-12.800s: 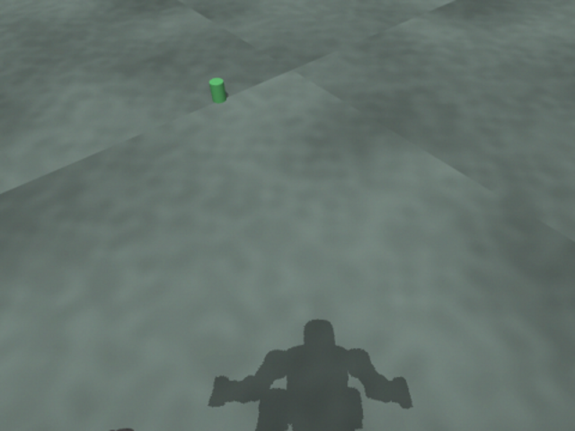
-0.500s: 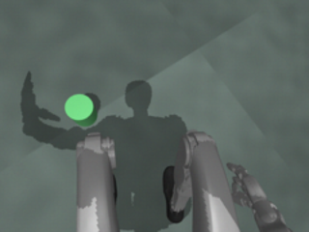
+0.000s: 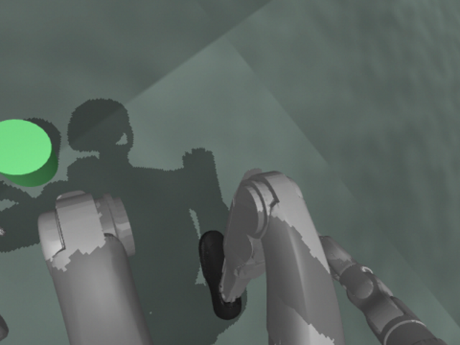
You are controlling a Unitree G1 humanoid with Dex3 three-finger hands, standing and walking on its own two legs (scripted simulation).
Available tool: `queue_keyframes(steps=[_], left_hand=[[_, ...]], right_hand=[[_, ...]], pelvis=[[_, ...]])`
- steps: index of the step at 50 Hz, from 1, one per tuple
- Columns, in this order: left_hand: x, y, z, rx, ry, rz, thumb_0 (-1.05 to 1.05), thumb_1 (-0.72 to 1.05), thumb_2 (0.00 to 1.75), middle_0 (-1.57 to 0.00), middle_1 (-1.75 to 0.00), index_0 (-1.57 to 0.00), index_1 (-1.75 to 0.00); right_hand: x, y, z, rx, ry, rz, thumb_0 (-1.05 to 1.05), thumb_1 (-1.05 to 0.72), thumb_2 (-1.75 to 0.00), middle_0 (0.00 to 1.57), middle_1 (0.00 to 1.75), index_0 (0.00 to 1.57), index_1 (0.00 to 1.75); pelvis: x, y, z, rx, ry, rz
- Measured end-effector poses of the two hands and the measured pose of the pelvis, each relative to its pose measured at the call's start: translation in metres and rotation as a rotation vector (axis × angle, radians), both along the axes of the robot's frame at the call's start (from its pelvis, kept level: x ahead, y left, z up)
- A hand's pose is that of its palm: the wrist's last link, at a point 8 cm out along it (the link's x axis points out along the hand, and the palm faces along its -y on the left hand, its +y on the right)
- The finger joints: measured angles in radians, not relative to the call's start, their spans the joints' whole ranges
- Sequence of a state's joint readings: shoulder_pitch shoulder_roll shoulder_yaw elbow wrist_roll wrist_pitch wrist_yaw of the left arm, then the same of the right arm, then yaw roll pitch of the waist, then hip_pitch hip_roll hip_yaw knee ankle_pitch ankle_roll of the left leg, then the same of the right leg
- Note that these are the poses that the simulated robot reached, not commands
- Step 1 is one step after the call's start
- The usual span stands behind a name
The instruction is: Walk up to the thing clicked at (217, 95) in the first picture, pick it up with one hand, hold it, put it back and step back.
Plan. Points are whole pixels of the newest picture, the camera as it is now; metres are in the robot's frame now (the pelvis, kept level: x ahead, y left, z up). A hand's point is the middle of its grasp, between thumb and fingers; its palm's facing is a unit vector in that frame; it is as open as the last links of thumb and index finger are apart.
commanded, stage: close in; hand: left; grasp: from the side
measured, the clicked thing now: (25, 156) +0.41 +0.27 -0.23
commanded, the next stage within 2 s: rest palm in 0.46 s
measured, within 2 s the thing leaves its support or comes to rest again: leaves its support in 1.60 s
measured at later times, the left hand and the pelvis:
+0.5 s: hand (14, 170) +0.38 +0.28 -0.18, palm faces +0.24 -0.97 +0.03, open 17.6 cm; pelvis -0.01 +0.01 -0.01, yaw -2 degrees
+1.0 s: hand (24, 166) +0.39 +0.27 -0.20, palm faces +0.27 -0.96 +0.00, open 13.2 cm; pelvis -0.01 +0.01 -0.02, yaw -4 degrees
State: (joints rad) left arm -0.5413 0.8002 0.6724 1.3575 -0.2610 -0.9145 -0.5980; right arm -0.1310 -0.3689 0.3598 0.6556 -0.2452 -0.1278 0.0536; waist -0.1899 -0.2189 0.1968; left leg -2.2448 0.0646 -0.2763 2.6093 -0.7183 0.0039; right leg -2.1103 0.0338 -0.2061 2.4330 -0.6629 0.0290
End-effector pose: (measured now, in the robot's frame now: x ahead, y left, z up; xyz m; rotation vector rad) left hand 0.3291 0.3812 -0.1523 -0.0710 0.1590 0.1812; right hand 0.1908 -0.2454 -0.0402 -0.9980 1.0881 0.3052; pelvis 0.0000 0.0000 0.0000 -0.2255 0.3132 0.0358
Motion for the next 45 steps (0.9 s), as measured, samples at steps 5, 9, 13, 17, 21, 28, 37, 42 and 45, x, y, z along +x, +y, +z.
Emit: queue_keyframes(steps=[5,9,13,17,21,28,37,42,45], left_hand=[[0.011,-0.019,-0.015,0.002,-0.028,0.031,-0.01,-0.61,0.03,-0.06,-0.1,-0.07,-0.1],[0.014,-0.027,-0.02,0.016,-0.055,0.059,-0.01,-0.61,0.02,-0.06,-0.09,-0.07,-0.09],[0.012,-0.034,-0.022,0.036,-0.06,0.055,-0.01,-0.6,0.02,-0.06,-0.08,-0.07,-0.08],[0.009,-0.042,-0.023,0.048,-0.061,0.04,-0.01,-0.6,0.01,-0.06,-0.07,-0.07,-0.07],[0.009,-0.05,-0.025,0.044,-0.064,0.052,-0.01,-0.6,0.01,-0.06,-0.07,-0.07,-0.06],[0.016,-0.061,-0.031,0.044,-0.076,0.06,-0.01,-0.56,0.04,-0.05,-0.07,-0.06,-0.06],[0.019,-0.065,-0.044,0.056,-0.075,0.069,-0.01,-0.47,0.1,-0.08,-0.07,-0.08,-0.07],[0.018,-0.066,-0.048,0.061,-0.074,0.082,-0.01,-0.34,0.18,-0.15,-0.13,-0.15,-0.14],[0.019,-0.066,-0.049,0.062,-0.081,0.091,-0.01,-0.24,0.25,-0.22,-0.19,-0.21,-0.2]], right_hand=[[-0.005,0.004,0.002,-0.026,0.023,0.039,0.0,-0.94,-0.91,0.21,0.31,0.21,0.3],[-0.01,0.005,0.004,-0.049,0.042,0.06,0.0,-0.94,-0.91,0.21,0.31,0.21,0.3],[-0.016,0.004,0.005,-0.064,0.061,0.069,0.0,-0.94,-0.91,0.21,0.31,0.21,0.3],[-0.021,0.004,0.005,-0.072,0.074,0.075,0.0,-0.94,-0.9,0.21,0.31,0.21,0.3],[-0.025,0.006,0.006,-0.078,0.08,0.084,0.0,-0.94,-0.9,0.21,0.31,0.21,0.3],[-0.03,0.01,0.009,-0.094,0.094,0.099,0.0,-0.93,-0.9,0.21,0.31,0.21,0.3],[-0.033,0.014,0.01,-0.119,0.133,0.109,0.0,-0.92,-0.9,0.21,0.31,0.21,0.3],[-0.032,0.016,0.01,-0.131,0.149,0.118,0.0,-0.91,-0.9,0.21,0.3,0.21,0.3],[-0.031,0.017,0.01,-0.136,0.152,0.124,0.0,-0.91,-0.9,0.21,0.3,0.21,0.3]], pelvis=[[-0.002,0.002,-0.006,-0.02,-0.045,-0.012],[-0.004,0.002,-0.009,-0.033,-0.075,-0.017],[-0.007,0.003,-0.011,-0.041,-0.093,-0.018],[-0.01,0.004,-0.012,-0.045,-0.106,-0.02],[-0.012,0.005,-0.013,-0.049,-0.119,-0.022],[-0.014,0.006,-0.015,-0.06,-0.136,-0.03],[-0.012,0.009,-0.015,-0.08,-0.141,-0.038],[-0.012,0.01,-0.015,-0.088,-0.146,-0.039],[-0.012,0.01,-0.015,-0.091,-0.147,-0.04]])
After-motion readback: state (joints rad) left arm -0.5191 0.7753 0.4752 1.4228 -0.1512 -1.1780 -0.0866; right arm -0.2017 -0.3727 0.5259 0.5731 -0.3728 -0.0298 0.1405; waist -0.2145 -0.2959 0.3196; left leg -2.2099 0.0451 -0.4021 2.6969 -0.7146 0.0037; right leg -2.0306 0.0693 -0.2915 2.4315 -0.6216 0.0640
